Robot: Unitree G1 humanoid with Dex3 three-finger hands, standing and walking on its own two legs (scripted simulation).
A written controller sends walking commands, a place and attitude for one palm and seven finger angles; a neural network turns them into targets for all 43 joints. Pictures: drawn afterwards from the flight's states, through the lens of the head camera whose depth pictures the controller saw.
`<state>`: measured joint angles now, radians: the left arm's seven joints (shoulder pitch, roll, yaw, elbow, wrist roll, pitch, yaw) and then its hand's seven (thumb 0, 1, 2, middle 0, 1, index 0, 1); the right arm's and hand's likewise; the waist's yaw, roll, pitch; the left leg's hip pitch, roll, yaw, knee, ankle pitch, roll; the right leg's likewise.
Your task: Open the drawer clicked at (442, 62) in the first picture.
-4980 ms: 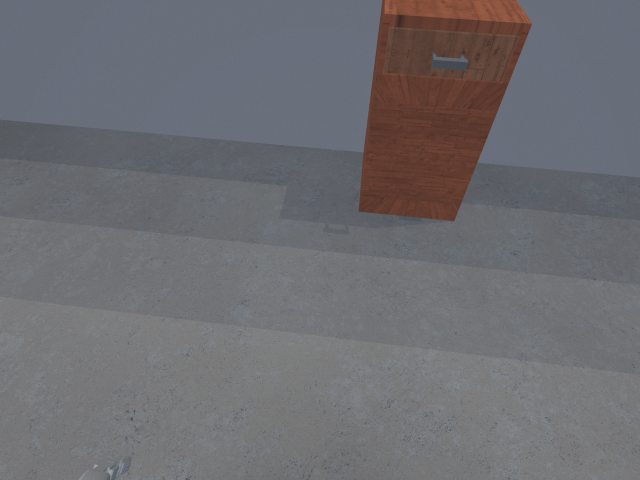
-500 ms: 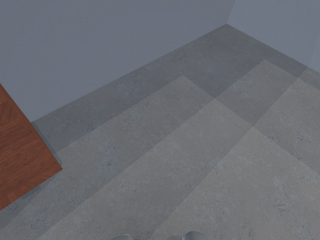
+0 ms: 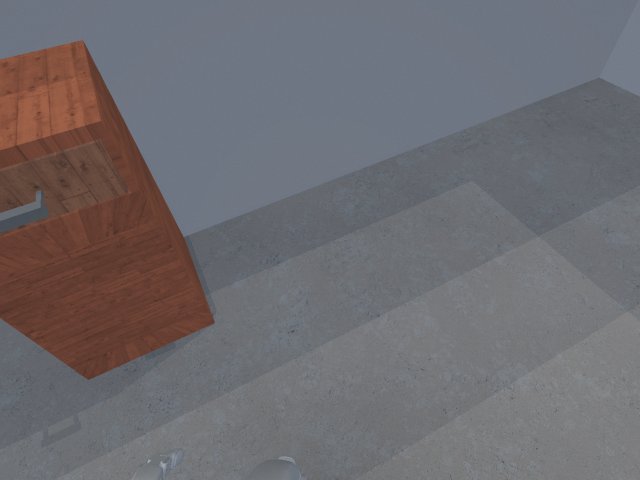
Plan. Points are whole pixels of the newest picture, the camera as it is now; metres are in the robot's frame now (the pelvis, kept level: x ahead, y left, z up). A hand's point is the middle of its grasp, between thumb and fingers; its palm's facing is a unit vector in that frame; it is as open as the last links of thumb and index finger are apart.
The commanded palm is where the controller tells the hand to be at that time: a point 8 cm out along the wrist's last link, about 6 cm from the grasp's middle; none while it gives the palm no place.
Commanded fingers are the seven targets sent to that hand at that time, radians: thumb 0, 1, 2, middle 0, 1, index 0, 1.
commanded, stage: turn to face it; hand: left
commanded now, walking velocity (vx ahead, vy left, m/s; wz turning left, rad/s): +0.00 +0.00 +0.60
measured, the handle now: (16, 210) +0.60 +0.63 -0.04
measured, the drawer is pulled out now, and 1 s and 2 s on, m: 0.00 0.00 0.00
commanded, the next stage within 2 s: take the last steps up to it in 0.82 s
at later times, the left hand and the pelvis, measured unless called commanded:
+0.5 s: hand out of the picture -0.07 +0.25 -0.18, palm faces +0.35 -0.90 -0.26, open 7.4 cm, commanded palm none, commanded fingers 0.00 0.90 0.90 -0.20 -0.30 -0.20 -0.30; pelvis -0.03 +0.03 +0.00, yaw +18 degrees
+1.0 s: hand out of the picture -0.04 +0.18 -0.14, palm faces +0.46 -0.84 -0.29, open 7.3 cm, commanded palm none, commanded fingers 0.00 0.90 0.90 -0.20 -0.30 -0.20 -0.30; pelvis -0.03 -0.03 +0.01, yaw +27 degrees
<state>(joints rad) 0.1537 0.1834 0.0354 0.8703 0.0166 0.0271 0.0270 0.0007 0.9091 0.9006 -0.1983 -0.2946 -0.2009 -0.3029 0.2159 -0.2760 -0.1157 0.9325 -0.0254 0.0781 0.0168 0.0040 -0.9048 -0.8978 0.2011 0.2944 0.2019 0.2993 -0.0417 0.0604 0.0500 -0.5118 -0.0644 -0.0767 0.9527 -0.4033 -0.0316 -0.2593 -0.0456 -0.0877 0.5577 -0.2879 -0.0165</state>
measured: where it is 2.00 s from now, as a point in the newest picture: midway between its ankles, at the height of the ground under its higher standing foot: outside the picture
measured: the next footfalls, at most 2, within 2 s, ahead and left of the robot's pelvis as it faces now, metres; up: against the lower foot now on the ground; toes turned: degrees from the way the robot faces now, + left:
left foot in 0.38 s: -0.03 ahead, +0.14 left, +0.00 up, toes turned +21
right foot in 0.86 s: +0.05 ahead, -0.08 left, +0.00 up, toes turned +20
